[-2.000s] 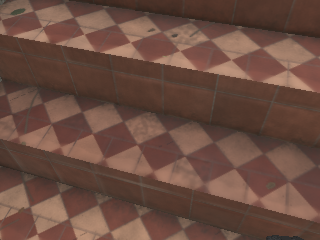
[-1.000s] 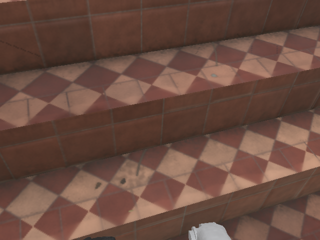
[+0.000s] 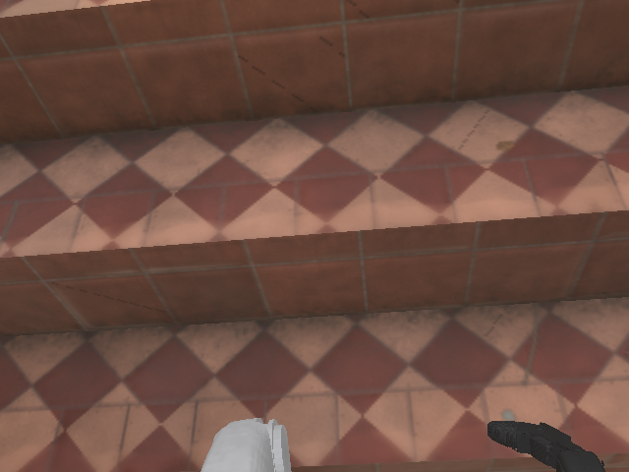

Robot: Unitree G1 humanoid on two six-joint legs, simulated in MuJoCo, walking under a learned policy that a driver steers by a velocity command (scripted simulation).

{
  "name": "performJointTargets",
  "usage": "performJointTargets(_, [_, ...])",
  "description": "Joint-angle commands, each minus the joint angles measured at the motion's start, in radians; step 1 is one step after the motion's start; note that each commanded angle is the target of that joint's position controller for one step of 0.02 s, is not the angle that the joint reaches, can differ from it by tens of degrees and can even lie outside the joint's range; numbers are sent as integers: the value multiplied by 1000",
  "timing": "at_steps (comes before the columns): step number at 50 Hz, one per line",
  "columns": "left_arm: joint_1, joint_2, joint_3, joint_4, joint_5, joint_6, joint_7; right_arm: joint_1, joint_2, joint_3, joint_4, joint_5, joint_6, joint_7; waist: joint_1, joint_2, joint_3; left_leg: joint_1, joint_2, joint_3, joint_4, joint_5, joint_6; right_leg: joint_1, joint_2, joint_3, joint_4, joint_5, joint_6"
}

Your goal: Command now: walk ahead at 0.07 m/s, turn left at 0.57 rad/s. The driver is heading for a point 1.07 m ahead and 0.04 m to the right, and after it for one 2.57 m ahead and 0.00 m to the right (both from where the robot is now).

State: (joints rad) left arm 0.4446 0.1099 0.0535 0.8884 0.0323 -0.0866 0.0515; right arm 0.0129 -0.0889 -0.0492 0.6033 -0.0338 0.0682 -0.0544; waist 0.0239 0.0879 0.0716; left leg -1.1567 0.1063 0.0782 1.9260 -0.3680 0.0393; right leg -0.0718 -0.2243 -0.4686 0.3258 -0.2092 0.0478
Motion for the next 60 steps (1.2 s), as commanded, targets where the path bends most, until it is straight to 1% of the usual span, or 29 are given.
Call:
performJointTargets(1, [6, 250, 60, -109, -5, 44, 35, -165, 9, 31, -144, 23, 6, 23, 26, -383, -111, 97, 51, 76, -438, -463, 37, 178, -171, 91, -166, 350, -233])
performJointTargets(3, [43, 296, 54, -72, -59, 62, 11, 7, -61, 23, -74, 46, 12, 1, 20, -298, -214, 414, -122, 229, -522, -496, 85, 181, -180, 51, 10, 1184, -259])
performJointTargets(4, [-33, 371, 72, -87, -58, 58, -16, 141, -64, 6, -53, 51, -8, -8, -92, -287, -279, 553, -112, 43, -662, -314, 129, 105, -120, 27, 245, 1382, -188])
performJointTargets(6, [-223, 326, 57, -228, -24, 24, -72, 274, -273, -62, -46, 53, -5, -35, -191, 134, -400, 893, -15, -596, -1154, -461, 249, -377, 43, 145, 805, 453, -90])
performJointTargets(7, [-332, 194, 20, -316, -22, -6, -118, 149, -344, -88, -109, 40, 14, -26, -158, 156, -438, 912, 11, -897, -1364, -387, 315, -603, 164, 406, 1278, 43, -19])
performJointTargets(9, [-401, 58, -37, -400, 4, 22, -90, 72, -271, -46, -111, -46, 4, -66, -78, 75, -386, 859, 9, -557, -1136, 20, 172, -779, 171, 551, 1605, 60, -9])
performJointTargets(13, [-176, 124, -20, -296, 20, 74, -33, -39, -97, 33, -60, -37, -40, -22, 65, 30, -204, 499, -25, -301, -944, -53, 134, -695, 291, 440, 1754, 292, -28])
performJointTargets(20, [-142, 206, 13, -314, 27, 161, 28, -93, -171, 29, -72, -31, -154, -6, 82, -43, -138, 483, 174, -426, -985, 177, 173, -664, 363, 520, 1605, 132, -9])
performJointTargets(25, [-254, 178, 18, -394, 31, 189, 19, -79, -180, 16, -147, -34, -141, -18, 13, 35, -170, 623, 258, -464, -983, 163, 170, -729, 322, 560, 1501, 102, -31])
performJointTargets(30, [33, 170, 23, -291, 13, 169, 1, -297, -130, 39, -193, -28, -133, -10, 202, 70, -144, 487, 194, -166, -795, 361, 83, -390, 199, 392, 655, 210, -120])
performJointTargets(32, [63, 129, 7, -235, -12, 144, -8, -147, -63, 38, -173, -15, -77, -33, 149, 44, -143, 551, 131, -82, -563, 380, 77, -208, 200, 418, 3, 175, -196])
performJointTargets(33, [139, 55, -21, -198, -5, 90, -10, -287, -22, 54, -201, -7, -57, -4, 253, -165, -29, 592, 22, 82, -183, -6, 45, -337, 235, 468, -220, 378, -238])
performJointTargets(34, [19, 67, -39, -150, -4, 64, -36, -178, 32, 65, -174, 11, -37, -17, 135, -305, -24, 562, -64, 125, 48, -302, 84, -289, 207, 240, -272, 680, -204])
performJointTargets(35, [-91, 240, -10, -215, 32, 35, -20, -191, -3, 47, -272, 19, -35, -3, 9, -229, -135, 203, -99, 51, 192, -283, -8, 1, 74, 658, 54, 1230, -320])
performJointTargets(36, [-113, 373, 52, -228, 21, 0, 9, -162, -19, 67, -321, 13, -52, 13, -11, -274, -144, 120, 13, -83, 4, -199, -40, -10, -122, 1019, -88, 1038, -388])
performJointTargets(37, [26, 288, 43, -179, -1, -3, 11, -320, -99, 47, -306, -33, -79, 24, 93, -76, -96, -129, -31, 6, 112, -131, -56, 196, -71, 972, -54, 1029, -365])
performJointTargets(40, [268, 232, 67, -61, 17, 8, 31, -392, 35, 89, -315, -65, -118, 60, 162, -119, -208, -468, -49, -108, 440, -116, 11, 509, -23, 917, 132, 922, -324])
performJointTargets(44, [84, 244, 94, -106, 6, -17, 37, -393, -23, 89, -425, -28, -105, 52, 35, -218, -158, -367, 18, -275, 269, -233, 41, 214, -131, 1183, -140, 178, -432])
performJointTargets(46, [130, 167, 76, -53, -17, -8, 21, -509, -17, 86, -383, -18, -84, 33, 110, -91, -64, -367, -16, -90, 165, -141, 35, 188, -14, 1052, -216, 61, -408])
performJointTargets(48, [48, 139, 66, -74, -40, 19, 39, -420, 61, 126, -357, 4, -75, 32, 81, -117, -92, 216, -81, 10, -329, -434, 98, -145, 49, 828, -334, 443, -352])
performJointTargets(50, [19, 230, 69, -100, -38, 5, 2, -110, -9, 71, -220, 63, -60, 17, -21, -167, -325, 702, -230, 166, -502, -436, 70, -149, 71, 692, -91, 1626, -334])
performJointTargets(51, [61, 231, 75, -62, -57, -26, -27, -36, -63, 34, -175, 65, -86, 6, -10, -196, -472, 985, -203, 88, -563, -282, 85, -237, 81, 733, 84, 1834, -301])
performJointTargets(52, [-54, 323, 91, -84, -70, -56, -66, 228, -136, 1, -118, 40, -75, -19, -172, -167, -602, 1121, -148, -163, -706, -365, 99, -319, 118, 704, 301, 1687, -288])
performJointTargets(53, [-185, 290, 86, -139, -62, -62, -102, 372, -251, -34, -50, -8, -49, -36, -237, 96, -597, 1096, -20, -558, -1058, -781, 168, -460, 236, 665, 606, 1301, -260])
performJointTargets(54, [-296, 201, 70, -193, 2, -59, -111, 331, -282, -49, -8, -7, -22, -48, -225, 362, -510, 925, 131, -1053, -1464, -1039, 302, -638, 392, 604, 1143, 351, -216])
performJointTargets(55, [-387, 66, 31, -291, 63, -54, -109, 165, -237, -51, -12, 12, -18, -32, -165, 221, -369, 712, 124, -1124, -1508, -1042, 296, -793, 397, 724, 1603, 202, -193])
performJointTargets(56, [-405, -56, -13, -359, 66, -34, -99, 29, -183, -36, 23, 12, -30, -32, -46, 113, -198, 556, 146, -1011, -1435, -968, 276, -913, 386, 757, 1762, 177, -183])
performJointTargets(58, [-269, -61, -46, -364, 56, 6, -77, 32, 5, 13, 156, -18, -80, -23, 111, -86, -29, 375, 119, -726, -1327, -703, 180, -938, 325, 816, 1752, 62, -164])
performJointTargets(60, [-159, 7, -37, -297, 13, 42, -64, 18, -31, 6, 223, -27, -119, -7, 159, -128, 11, 297, 93, -467, -1335, -476, 169, -882, 321, 713, 1756, 122, -114])
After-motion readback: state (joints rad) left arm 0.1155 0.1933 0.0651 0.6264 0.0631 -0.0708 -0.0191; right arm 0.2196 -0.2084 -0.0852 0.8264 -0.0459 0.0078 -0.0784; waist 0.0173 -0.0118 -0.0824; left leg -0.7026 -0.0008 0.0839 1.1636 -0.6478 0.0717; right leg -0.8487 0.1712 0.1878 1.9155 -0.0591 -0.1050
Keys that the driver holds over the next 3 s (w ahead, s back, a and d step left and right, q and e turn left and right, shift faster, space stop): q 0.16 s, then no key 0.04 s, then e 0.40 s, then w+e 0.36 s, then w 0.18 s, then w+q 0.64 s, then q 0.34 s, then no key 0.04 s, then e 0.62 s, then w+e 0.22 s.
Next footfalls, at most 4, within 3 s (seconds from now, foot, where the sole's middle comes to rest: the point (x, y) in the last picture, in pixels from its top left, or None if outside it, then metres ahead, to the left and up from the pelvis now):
0.06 left None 0.12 0.14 -0.57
0.68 right None -0.01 -0.14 -0.79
1.02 left None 0.19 0.05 -0.56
1.44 right None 0.12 -0.29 -0.57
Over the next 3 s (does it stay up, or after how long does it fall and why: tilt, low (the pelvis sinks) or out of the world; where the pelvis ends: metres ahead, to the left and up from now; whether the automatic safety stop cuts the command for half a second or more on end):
stays up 0.34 -0.03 0.38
